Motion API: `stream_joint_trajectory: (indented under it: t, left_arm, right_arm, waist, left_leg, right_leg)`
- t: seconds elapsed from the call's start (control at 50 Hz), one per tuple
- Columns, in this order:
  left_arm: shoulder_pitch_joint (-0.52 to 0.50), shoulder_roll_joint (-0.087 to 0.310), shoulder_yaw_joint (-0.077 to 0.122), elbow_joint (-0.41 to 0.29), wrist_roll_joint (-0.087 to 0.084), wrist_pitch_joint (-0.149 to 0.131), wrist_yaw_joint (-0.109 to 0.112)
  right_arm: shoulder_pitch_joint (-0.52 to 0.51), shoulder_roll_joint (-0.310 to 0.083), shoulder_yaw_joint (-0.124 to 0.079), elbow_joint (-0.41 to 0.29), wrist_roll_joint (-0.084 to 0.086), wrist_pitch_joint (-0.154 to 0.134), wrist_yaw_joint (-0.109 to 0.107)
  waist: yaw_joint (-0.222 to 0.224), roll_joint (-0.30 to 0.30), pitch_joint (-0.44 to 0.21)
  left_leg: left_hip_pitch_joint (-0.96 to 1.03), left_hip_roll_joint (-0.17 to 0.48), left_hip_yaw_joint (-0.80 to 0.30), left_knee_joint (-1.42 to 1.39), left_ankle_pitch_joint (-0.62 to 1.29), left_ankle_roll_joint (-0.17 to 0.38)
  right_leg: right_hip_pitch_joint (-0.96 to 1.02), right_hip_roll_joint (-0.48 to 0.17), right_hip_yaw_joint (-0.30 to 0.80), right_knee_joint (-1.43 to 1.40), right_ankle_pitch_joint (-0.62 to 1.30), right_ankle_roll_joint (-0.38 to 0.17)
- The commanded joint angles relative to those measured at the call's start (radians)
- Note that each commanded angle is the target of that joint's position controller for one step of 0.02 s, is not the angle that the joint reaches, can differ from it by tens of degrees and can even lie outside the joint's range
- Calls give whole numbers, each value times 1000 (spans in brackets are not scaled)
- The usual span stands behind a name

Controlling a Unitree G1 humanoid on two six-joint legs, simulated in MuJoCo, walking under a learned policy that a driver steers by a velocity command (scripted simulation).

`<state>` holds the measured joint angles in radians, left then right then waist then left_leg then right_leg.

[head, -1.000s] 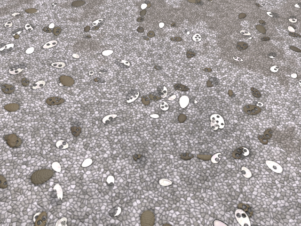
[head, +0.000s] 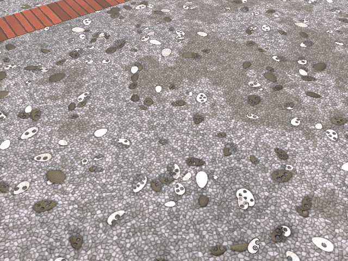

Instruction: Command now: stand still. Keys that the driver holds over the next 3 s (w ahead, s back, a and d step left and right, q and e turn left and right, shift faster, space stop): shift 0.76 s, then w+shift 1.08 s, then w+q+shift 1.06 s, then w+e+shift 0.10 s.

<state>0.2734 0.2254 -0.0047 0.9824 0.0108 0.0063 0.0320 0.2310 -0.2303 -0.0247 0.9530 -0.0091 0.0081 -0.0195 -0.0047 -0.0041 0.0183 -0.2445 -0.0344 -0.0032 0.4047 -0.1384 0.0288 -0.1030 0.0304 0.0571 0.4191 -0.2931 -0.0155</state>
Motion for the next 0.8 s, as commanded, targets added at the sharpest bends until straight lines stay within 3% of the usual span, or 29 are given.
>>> stream_joint_trajectory:
  t: [0.02,0.36,0.76,0.78,0.8]
  left_arm:
    - [34,98,18,-5,0,-10,5]
    - [81,46,6,101,0,-13,15]
    - [131,-3,3,151,1,-18,21]
    - [156,2,7,157,4,-17,20]
    - [162,40,22,149,5,-11,17]
  right_arm:
    - [15,-97,-20,1,1,-8,-5]
    - [42,-50,-6,150,1,-3,-14]
    - [72,-5,2,214,1,-2,-22]
    - [81,-2,3,215,0,0,-21]
    - [77,-26,-9,204,-1,6,-17]
  waist:
    - [-2,2,18]
    - [-3,-3,43]
    - [-3,-4,58]
    - [4,-11,21]
    - [12,-47,33]
  left_leg:
    - [111,107,-126,-61,49,27]
    - [112,105,-121,-61,67,21]
    - [110,104,-113,-48,85,16]
    - [112,78,-96,-35,-82,22]
    - [59,28,-58,32,-340,40]
  right_leg:
    - [-133,-99,90,-107,77,-37]
    - [-112,-102,77,-113,106,-40]
    - [-103,-103,70,-112,135,-41]
    - [-91,-87,70,-129,-52,-52]
    - [-104,-78,99,-132,-326,-85]
